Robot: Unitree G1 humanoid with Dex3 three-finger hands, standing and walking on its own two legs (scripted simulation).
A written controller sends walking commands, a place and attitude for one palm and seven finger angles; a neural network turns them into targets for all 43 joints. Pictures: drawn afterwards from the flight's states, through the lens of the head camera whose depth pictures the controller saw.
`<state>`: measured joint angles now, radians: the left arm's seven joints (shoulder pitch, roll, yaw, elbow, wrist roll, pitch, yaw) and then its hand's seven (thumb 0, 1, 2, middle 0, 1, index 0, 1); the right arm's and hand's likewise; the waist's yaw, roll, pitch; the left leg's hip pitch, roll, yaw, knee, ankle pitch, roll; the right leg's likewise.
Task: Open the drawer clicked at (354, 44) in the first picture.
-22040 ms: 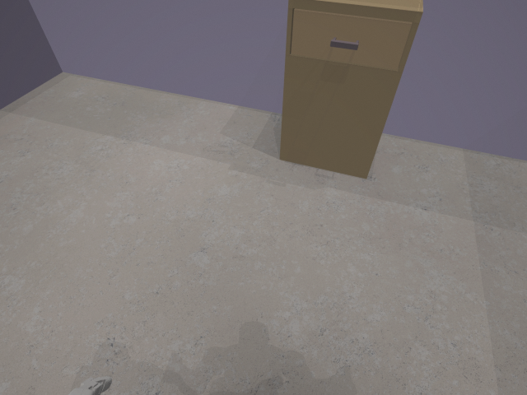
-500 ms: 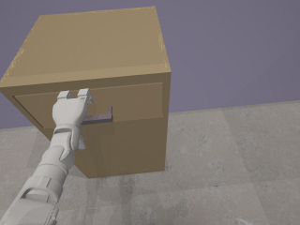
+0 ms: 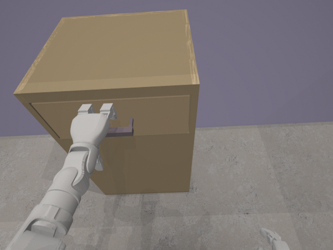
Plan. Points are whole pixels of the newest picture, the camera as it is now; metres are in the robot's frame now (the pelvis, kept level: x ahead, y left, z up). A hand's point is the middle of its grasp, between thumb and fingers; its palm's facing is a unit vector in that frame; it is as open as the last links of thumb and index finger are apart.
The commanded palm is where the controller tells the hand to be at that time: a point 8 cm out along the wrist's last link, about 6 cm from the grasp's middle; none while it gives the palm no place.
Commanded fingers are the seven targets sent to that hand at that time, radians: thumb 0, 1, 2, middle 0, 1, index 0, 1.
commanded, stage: re-aim the fingers above the handle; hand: left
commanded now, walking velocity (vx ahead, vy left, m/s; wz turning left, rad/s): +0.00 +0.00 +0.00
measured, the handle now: (116, 126) +0.46 +0.21 -0.03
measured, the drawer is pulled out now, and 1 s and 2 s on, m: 0.00 0.00 0.00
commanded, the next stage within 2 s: lower the fingers behind the handle in 1.82 s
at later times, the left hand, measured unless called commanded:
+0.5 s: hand (99, 141) +0.37 +0.22 +0.03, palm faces +0.01 -0.01 -1.00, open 13.8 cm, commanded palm +0.35 +0.22 +0.09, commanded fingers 0.00 -0.50 0.30 -0.30 -1.20 -0.30 -1.20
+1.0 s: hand (93, 137) +0.38 +0.23 +0.03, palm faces +0.06 -0.02 -1.00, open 13.8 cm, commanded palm +0.35 +0.24 +0.09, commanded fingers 0.00 -0.50 0.30 -0.30 -1.20 -0.30 -1.20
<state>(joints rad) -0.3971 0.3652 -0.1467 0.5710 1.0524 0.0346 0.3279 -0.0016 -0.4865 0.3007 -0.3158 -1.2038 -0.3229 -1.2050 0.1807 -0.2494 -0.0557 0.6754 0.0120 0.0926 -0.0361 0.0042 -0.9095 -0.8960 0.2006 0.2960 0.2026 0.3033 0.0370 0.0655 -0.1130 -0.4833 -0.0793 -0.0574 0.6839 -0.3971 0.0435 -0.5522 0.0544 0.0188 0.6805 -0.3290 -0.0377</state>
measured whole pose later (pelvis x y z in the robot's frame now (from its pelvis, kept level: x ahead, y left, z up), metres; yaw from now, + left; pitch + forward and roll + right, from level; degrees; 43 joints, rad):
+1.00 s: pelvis -0.01 +0.00 +0.00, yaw -2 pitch +12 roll +0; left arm -0.41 0.41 -0.04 0.68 1.07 -0.07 0.38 0.00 -0.49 0.30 -0.32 -1.20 -0.32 -1.20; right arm 0.25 -0.25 -0.06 0.70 0.02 0.07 -0.05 0.01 -0.91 -0.90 0.20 0.30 0.20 0.30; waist 0.01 0.05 -0.12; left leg -0.51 -0.07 -0.03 0.69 -0.38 0.05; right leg -0.59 0.06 0.05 0.69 -0.30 -0.04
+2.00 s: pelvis +0.00 -0.01 +0.00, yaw -2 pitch +12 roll +0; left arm -0.44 0.42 -0.08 0.75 1.01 0.14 0.27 0.00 -0.48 0.30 -0.31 -1.20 -0.32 -1.20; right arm 0.23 -0.25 -0.03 0.68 0.04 0.11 -0.05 0.01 -0.91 -0.90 0.20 0.30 0.20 0.30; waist 0.01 0.07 -0.12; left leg -0.47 -0.06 -0.02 0.63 -0.37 0.04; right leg -0.55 0.07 0.05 0.65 -0.30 -0.04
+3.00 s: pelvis -0.02 +0.01 -0.02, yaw -2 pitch +18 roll +0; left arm -0.54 0.37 -0.06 0.92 1.09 0.03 0.46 0.00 -0.49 0.30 -0.30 -1.20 -0.24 -1.21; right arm 0.26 -0.24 -0.05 0.70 0.01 0.08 -0.02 0.00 -0.91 -0.90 0.20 0.30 0.20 0.30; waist -0.03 0.04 -0.17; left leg -0.71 -0.07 -0.01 0.84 -0.43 0.06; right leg -0.78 0.07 0.05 0.82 -0.34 -0.02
